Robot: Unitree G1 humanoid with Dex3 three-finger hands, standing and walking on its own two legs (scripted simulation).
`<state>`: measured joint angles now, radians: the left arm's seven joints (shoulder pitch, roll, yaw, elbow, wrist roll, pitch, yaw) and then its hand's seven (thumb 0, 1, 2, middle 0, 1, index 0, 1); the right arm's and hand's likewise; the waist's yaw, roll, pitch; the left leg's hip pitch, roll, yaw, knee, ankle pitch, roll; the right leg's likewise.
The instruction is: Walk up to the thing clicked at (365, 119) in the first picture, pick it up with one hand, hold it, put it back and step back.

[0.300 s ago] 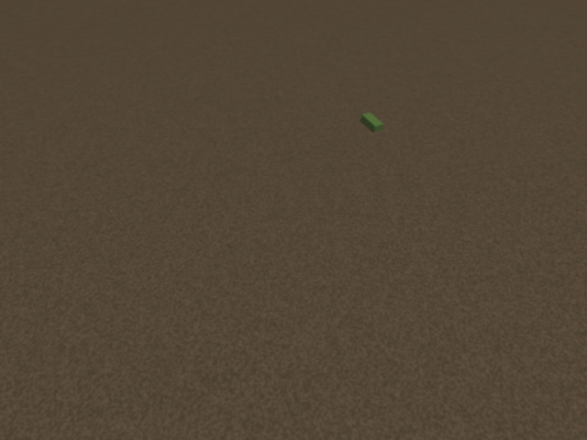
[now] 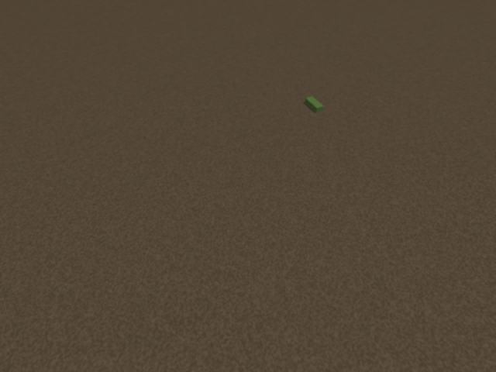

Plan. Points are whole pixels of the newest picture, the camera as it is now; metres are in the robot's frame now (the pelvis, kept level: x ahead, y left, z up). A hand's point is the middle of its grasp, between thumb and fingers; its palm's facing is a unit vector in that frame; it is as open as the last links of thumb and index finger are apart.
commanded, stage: stand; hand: left
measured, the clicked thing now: (314, 104) +2.01 -0.53 -0.76
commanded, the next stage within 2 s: walk up in 0.82 s
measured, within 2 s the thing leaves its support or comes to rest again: neither
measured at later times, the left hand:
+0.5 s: hand out of the picture +0.08 +0.25 -0.16, palm faces -0.04 -0.94 -0.34, open 7.4 cm
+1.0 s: hand out of the picture +0.13 +0.25 -0.14, palm faces -0.20 -0.91 -0.37, open 7.4 cm
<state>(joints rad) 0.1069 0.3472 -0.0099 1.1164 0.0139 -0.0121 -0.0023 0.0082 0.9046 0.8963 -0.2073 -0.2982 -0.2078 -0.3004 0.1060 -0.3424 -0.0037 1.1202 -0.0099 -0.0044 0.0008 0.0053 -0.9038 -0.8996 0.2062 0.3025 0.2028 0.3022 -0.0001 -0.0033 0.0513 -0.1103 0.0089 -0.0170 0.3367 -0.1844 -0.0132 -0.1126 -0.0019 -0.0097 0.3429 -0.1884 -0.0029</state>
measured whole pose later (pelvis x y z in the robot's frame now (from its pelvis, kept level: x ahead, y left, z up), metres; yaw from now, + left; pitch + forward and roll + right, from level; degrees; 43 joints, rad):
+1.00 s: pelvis +0.03 -0.01 -0.01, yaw -11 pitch -1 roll +2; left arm 0.21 0.41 0.07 1.03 0.03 0.02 -0.10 0.01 0.90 0.90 -0.21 -0.30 -0.21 -0.30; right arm 0.17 -0.40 -0.09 0.94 -0.04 -0.06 0.06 0.00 -0.90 -0.90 0.21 0.30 0.21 0.30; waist -0.01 0.02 0.01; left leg -0.06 0.06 0.17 0.36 -0.28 0.00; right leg -0.46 -0.08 -0.03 0.86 -0.37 -0.01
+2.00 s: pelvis +0.54 -0.19 -0.02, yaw -43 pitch -1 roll +1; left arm 0.15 0.43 0.04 0.91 -0.02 -0.06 -0.03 0.01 0.91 0.90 -0.21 -0.30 -0.21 -0.30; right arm 0.36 -0.43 -0.10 0.83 -0.05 -0.02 0.09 0.01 -0.90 -0.90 0.21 0.30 0.20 0.30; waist -0.12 0.02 0.07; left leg -0.03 -0.01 0.23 0.43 -0.38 0.05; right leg -0.51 -0.06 -0.09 0.68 -0.16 -0.03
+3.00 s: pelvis +0.99 -0.29 -0.04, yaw -56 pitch -3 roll -2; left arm 0.29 0.42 0.05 0.87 0.01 -0.10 0.07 0.01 0.90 0.90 -0.21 -0.30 -0.21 -0.30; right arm 0.27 -0.44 -0.10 0.83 -0.06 0.08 0.10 0.01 -0.90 -0.90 0.21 0.30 0.20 0.30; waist -0.03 0.15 0.07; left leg -0.50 0.06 -0.02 1.17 -0.42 -0.01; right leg -0.36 -0.02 -0.10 0.70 -0.29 -0.03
